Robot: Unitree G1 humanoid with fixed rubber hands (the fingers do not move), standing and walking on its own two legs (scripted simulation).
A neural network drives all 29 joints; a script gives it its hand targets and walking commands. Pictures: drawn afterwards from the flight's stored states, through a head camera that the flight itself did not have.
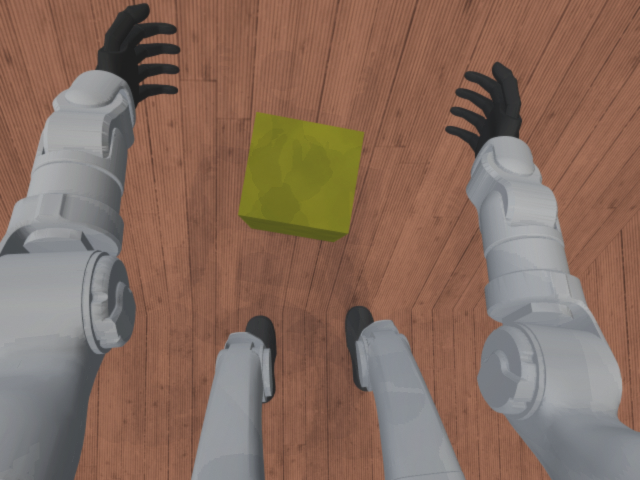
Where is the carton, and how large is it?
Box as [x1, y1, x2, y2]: [238, 112, 363, 241]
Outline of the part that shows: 256,112 238,212 240,217 252,228 329,241 334,241 348,232 363,132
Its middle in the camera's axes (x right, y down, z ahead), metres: -0.04 -0.13 +0.86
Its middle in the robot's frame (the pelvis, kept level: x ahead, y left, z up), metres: +0.53 -0.02 -0.53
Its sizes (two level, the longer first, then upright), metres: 0.210 0.200 0.250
